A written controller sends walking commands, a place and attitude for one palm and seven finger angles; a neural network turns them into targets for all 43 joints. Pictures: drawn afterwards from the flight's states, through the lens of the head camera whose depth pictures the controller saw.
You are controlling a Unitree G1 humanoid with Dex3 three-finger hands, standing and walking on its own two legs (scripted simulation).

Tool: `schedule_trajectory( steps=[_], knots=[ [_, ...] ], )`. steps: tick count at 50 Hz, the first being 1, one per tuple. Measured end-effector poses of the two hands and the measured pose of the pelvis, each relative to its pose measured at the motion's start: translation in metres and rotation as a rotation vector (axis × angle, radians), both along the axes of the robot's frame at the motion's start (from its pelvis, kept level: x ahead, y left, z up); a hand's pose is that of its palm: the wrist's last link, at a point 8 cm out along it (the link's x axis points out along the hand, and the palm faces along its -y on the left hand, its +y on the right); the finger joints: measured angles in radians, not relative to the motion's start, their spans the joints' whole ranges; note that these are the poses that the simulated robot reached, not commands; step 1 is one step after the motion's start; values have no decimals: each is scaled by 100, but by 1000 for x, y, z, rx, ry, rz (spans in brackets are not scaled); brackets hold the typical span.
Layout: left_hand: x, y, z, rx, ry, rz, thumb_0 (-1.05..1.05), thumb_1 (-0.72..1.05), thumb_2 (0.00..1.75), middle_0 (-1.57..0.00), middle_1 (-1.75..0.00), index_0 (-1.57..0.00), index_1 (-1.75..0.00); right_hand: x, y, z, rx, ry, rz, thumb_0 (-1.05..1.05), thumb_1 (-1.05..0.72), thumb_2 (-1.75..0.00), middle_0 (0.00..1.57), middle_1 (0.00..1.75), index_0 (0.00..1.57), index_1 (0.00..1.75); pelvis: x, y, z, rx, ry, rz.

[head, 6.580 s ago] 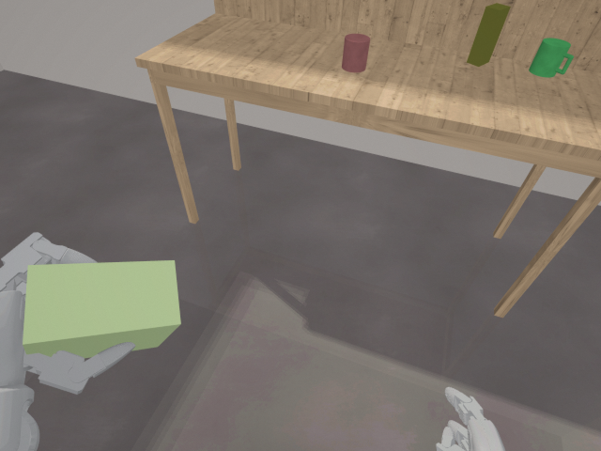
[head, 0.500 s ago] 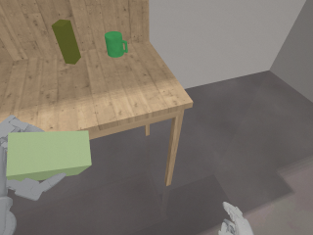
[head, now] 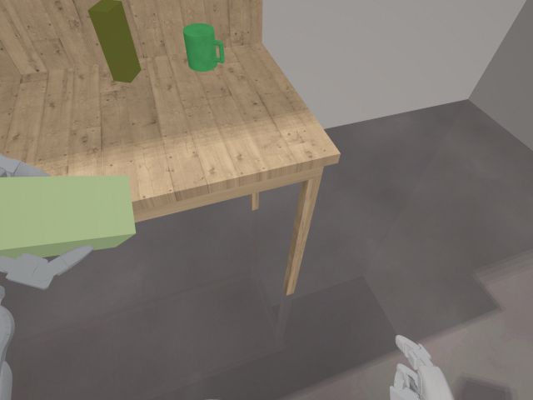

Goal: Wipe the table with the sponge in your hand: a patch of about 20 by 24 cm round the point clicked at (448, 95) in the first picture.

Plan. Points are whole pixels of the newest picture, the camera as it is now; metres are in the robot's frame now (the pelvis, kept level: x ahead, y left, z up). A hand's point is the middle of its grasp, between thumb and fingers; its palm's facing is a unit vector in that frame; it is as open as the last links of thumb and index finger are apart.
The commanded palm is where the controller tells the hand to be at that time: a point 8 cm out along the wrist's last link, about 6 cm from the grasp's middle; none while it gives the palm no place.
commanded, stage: look again from close up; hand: left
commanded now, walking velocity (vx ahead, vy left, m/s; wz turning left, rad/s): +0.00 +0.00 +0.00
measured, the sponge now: (83, 217) +0.27 +0.24 +0.17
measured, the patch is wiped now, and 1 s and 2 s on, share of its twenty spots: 0.00 0.00 0.00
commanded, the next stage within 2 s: shuffle to correct the standing spot in 0.12 s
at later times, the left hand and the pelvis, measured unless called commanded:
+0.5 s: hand (51, 231) +0.25 +0.27 +0.17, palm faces +0.40 -0.86 -0.33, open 10.4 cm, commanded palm +0.19 +0.30 +0.19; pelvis +0.03 +0.02 +0.00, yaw +0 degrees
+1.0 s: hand (57, 189) +0.31 +0.29 +0.17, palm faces +0.39 -0.84 -0.39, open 10.4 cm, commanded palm +0.24 +0.32 +0.19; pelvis +0.07 +0.05 -0.01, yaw -2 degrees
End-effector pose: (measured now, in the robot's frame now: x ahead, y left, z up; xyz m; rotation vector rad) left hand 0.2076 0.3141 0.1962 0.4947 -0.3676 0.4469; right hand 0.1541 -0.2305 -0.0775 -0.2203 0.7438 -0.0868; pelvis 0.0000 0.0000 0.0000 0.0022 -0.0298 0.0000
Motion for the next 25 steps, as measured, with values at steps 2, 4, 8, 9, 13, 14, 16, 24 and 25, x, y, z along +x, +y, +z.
schedule_trajectory(
  steps=[2, 4, 8, 9, 13, 14, 16, 24, 25],
  knots=[
    [1, -12, -5, -33, 21, -57, -1, -53, 99, -68, -134, -72, -134, 1, 10, 8, 19, -33, -11, 1, -91, -89, 20, 30, 20, 30, 3, 7, 3, 1, 3, -15],
    [-2, -25, -11, -35, 62, -129, -1, -53, 99, -68, -134, -72, -134, 4, 19, 15, 31, -66, -17, 1, -90, -89, 20, 30, 20, 30, 5, 13, 5, 1, 11, -24],
    [-8, -27, -16, -8, 124, -186, -1, -53, 99, -68, -134, -72, -134, 10, 35, 20, 37, -79, -3, 1, -90, -89, 20, 30, 20, 30, 8, 17, 7, -2, 15, -27],
    [-9, -22, -16, -3, 127, -175, -1, -53, 99, -68, -134, -72, -134, 11, 38, 20, 36, -75, 5, 1, -90, -89, 20, 30, 20, 30, 8, 17, 7, -4, 15, -25],
    [-13, -1, -12, -19, 101, -86, -1, -53, 99, -68, -134, -72, -134, 18, 47, 21, 27, -59, 48, 1, -90, -89, 20, 30, 20, 30, 9, 18, 9, -11, 12, -21],
    [-14, 2, -11, -31, 88, -68, -1, -53, 99, -68, -134, -72, -134, 20, 47, 21, 23, -58, 58, 1, -90, -89, 20, 30, 20, 30, 10, 18, 10, -13, 12, -20],
    [-14, 4, -11, -60, 67, -47, -1, -53, 99, -68, -134, -72, -134, 25, 48, 23, 15, -62, 72, 1, -90, -89, 20, 30, 20, 30, 11, 19, 10, -15, 13, -17],
    [-2, -6, -18, -94, 64, -82, -1, -53, 99, -68, -134, -72, -134, 42, 37, 24, -17, -93, 43, 1, -90, -89, 20, 30, 20, 30, 25, 24, 5, -17, 15, -6],
    [0, -5, -18, -86, 65, -85, -1, -53, 99, -68, -134, -72, -134, 44, 36, 24, -19, -94, 35, 1, -90, -89, 20, 30, 20, 30, 27, 24, 4, -17, 15, -5]
  ],
)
